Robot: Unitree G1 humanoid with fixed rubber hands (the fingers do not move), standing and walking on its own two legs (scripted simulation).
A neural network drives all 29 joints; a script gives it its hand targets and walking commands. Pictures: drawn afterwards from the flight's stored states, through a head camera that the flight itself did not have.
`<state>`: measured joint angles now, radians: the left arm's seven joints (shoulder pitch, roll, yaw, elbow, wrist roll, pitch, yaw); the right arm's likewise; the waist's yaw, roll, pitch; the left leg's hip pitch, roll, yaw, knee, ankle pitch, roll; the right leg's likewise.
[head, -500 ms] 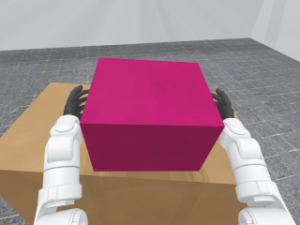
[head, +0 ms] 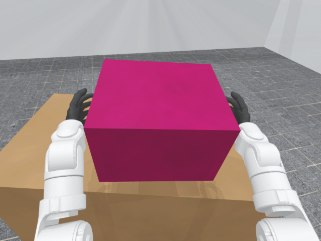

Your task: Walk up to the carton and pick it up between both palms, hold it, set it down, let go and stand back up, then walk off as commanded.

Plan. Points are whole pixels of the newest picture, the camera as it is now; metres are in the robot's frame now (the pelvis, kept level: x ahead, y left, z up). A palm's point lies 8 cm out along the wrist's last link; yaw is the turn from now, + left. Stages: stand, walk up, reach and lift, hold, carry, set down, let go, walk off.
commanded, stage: hold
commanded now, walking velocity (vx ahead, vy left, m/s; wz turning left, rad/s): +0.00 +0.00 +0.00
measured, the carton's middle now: (158, 119) +0.41 +0.01 +0.15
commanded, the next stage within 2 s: none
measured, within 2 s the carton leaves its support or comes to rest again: neither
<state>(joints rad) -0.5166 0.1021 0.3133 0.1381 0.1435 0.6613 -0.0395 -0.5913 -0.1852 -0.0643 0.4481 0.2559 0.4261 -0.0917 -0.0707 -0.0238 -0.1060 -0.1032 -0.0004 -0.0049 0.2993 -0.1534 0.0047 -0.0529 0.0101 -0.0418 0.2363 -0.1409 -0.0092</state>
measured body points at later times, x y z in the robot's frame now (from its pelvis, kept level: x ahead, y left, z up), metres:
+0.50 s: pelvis -0.01 +0.00 +0.00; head -0.07 +0.01 +0.45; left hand +0.36 +0.20 +0.20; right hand +0.36 -0.19 +0.20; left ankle +0.01 +0.11 -0.75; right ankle -0.01 -0.11 -0.75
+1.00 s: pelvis -0.01 +0.00 +0.00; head -0.07 +0.01 +0.45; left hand +0.36 +0.21 +0.20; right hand +0.37 -0.19 +0.20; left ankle +0.01 +0.11 -0.75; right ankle -0.01 -0.11 -0.75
